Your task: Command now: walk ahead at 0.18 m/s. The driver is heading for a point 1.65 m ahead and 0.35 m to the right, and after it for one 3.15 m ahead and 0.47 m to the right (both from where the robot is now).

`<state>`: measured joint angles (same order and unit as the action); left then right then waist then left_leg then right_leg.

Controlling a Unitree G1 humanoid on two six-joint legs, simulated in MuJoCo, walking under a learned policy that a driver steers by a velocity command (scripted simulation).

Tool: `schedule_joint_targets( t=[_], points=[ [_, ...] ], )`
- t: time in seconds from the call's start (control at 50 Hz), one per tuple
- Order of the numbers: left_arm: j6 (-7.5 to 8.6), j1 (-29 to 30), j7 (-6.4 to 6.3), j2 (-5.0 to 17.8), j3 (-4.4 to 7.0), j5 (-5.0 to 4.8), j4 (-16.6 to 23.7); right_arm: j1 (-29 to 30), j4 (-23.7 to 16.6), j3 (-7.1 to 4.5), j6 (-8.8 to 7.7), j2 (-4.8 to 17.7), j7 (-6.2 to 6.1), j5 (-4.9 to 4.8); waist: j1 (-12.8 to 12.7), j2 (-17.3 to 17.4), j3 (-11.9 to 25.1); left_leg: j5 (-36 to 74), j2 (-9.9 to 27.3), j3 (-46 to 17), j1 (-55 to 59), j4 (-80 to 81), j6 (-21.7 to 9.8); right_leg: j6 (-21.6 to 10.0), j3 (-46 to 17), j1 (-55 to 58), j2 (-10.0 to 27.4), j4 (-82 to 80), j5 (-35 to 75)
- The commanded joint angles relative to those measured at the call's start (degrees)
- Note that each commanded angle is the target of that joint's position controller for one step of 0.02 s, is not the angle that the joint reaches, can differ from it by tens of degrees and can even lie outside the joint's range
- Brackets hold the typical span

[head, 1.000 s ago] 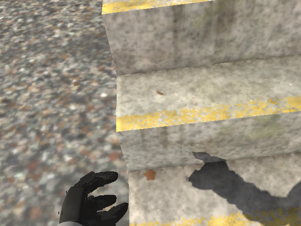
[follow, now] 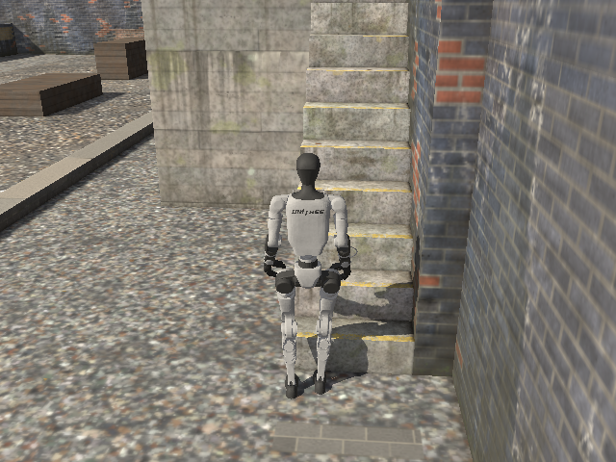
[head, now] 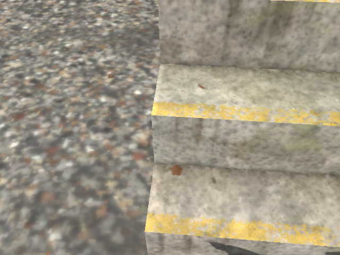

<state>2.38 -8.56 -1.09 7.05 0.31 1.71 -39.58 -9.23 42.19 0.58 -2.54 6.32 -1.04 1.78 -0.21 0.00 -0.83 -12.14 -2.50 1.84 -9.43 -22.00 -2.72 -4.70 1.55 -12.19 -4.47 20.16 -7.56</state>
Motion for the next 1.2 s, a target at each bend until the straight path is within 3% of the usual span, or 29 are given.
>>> schedule_joint_targets(
  t=[0.02, 0.14, 0.32, 0.34, 0.42, 0.72, 0.74, 0.76, 0.8, 0.84, 0.92, 0.98, 1.06, 1.1, 1.14, 1.2],
  points=[
    [0.58, 0.55, -0.12, 3.27, 1.09, -0.14, 3.17, 1.74, -3.59, -1.04, -0.69, 3.46, 0.10, 0.06, -0.05, -0.01, 3.57, 5.49, 9.27, -8.53, -3.70, 3.42, 0.20, 0.37, -10.22, 5.41, 10.60, -2.08, 3.70],
    [0.32, -2.11, -0.21, 3.24, 2.01, -0.54, 0.65, 0.13, -2.08, -1.52, -0.42, 2.76, 0.15, 0.24, 0.05, 1.39, 2.89, 4.63, 9.48, -8.83, -4.12, 3.08, 0.21, 0.42, -9.53, 4.92, 10.49, -1.91, 1.92],
    [0.00, -5.79, -0.62, 2.50, 3.08, -0.29, -3.25, -3.16, 1.30, -2.55, 0.12, 2.32, -0.28, 0.51, 0.24, 0.94, 1.43, 1.61, 9.04, -8.73, -4.83, 3.17, -0.11, 0.09, -9.21, 3.94, 10.39, -2.16, -0.11],
    [-0.71, -4.76, -0.44, 6.49, 4.18, -0.28, -4.96, -0.68, 0.90, -3.90, 0.75, 6.22, -0.35, -1.72, 0.91, 1.24, -0.78, -1.40, 8.93, -9.42, -3.87, 2.65, -0.38, 0.24, -9.43, 1.29, 9.30, -2.27, -5.55],
    [-1.22, -5.46, -0.97, 4.04, 3.77, -0.63, -7.58, -2.00, 2.94, -3.58, 1.51, 3.99, -0.95, -1.29, 0.89, 0.96, -1.38, -2.19, 8.72, -9.39, -4.92, 2.99, -0.75, 0.55, -9.16, 1.28, 9.22, -3.19, -6.22],
    [-1.81, -7.66, -1.81, 5.78, 3.51, -0.78, -15.78, -4.19, 9.25, -3.65, 2.11, 5.48, -1.07, -1.34, 0.55, 0.85, -1.42, 2.32, 7.72, -8.44, -3.64, 3.93, -1.13, 0.63, -8.36, 2.88, 8.84, -3.40, -3.41],
    [-1.88, -7.92, -1.87, 5.25, 3.28, -0.69, -16.31, -4.63, 9.83, -3.44, 2.19, 4.89, -1.13, -1.27, 0.47, 0.81, -0.68, -1.25, 7.51, -8.36, -3.66, 4.84, -1.26, 0.60, -8.17, 3.45, 8.61, -3.89, -6.24],
    [-1.52, -9.16, -1.89, 0.53, 1.73, -0.66, -16.62, -7.46, 11.23, -1.54, 1.68, 0.12, -1.22, 1.13, 0.52, -0.66, 0.08, -5.97, 8.74, -9.36, -4.68, 7.73, -1.83, -0.13, -8.96, 5.80, 9.47, -4.72, -6.57],
    [-1.29, -9.16, -1.98, 2.88, 2.12, -0.49, -16.58, -6.18, 11.41, -2.02, 1.26, 2.99, -1.31, 0.67, -0.13, 0.83, -2.87, -12.30, 8.01, -9.57, -7.89, 8.86, -2.49, -0.86, -8.78, 6.12, 8.75, -3.39, -9.37],
    [-0.91, -9.53, -1.82, 4.21, 2.40, -0.33, -16.01, -5.67, 11.09, -2.35, 1.06, 4.01, -1.27, -0.10, -0.46, 1.66, -3.93, -16.46, 7.83, -10.14, -9.16, 9.24, -3.89, -1.85, -8.08, 4.78, 7.87, -1.29, -13.07],
    [0.09, -12.27, -1.48, 2.60, 2.12, -0.18, -15.20, -5.82, 10.42, -3.10, 1.11, 5.40, -1.21, -1.28, -1.09, 3.14, -6.16, -24.52, 8.15, -11.75, -10.57, 9.17, -7.01, -4.32, -6.39, 0.67, 5.61, 4.28, -19.32],
    [1.36, -13.18, -1.28, 1.78, 1.78, -0.08, -14.18, -3.61, 8.59, -3.16, 0.83, 5.26, -1.42, -1.67, -1.57, 2.04, -6.43, -18.48, 8.23, -11.55, -11.38, 8.38, -7.85, -5.16, -7.50, 1.68, 5.88, 4.02, -15.01],
    [2.50, -14.53, -1.56, 4.48, 2.72, -0.31, -13.62, -4.59, 7.91, -3.11, -0.48, 4.20, -1.03, -1.19, -0.94, -4.44, -4.01, -0.42, 4.53, -4.95, -8.73, -1.03, -6.60, -6.71, -14.72, 5.20, 9.80, 0.29, -9.38],
    [2.41, -15.17, -1.91, 4.55, 3.03, -0.40, -13.43, -6.36, 8.29, -3.33, -1.03, 4.62, -0.88, -1.24, -0.72, -3.15, -0.93, 8.72, 4.57, -3.88, -7.32, -3.84, -5.21, -7.71, -15.52, 9.01, 10.77, 2.55, 3.07],
    [2.43, -14.66, -1.94, 3.90, 3.06, -0.84, -13.12, -8.30, 8.56, -3.58, -1.32, 4.97, -0.88, -1.60, 0.50, 1.05, 2.67, 19.11, 5.73, -4.53, -1.27, -3.56, -4.56, -7.18, -10.89, 8.68, 8.86, 8.69, 15.09],
    [2.50, -14.68, -1.58, 2.25, 2.49, -1.82, -12.42, -7.16, 7.42, -3.92, -0.44, 6.00, -1.29, -1.49, 0.86, 4.93, 4.42, 41.68, 9.65, -7.44, 8.70, -3.09, -6.56, -5.11, -5.42, 0.88, 5.22, 15.01, 6.36]
  ],
)
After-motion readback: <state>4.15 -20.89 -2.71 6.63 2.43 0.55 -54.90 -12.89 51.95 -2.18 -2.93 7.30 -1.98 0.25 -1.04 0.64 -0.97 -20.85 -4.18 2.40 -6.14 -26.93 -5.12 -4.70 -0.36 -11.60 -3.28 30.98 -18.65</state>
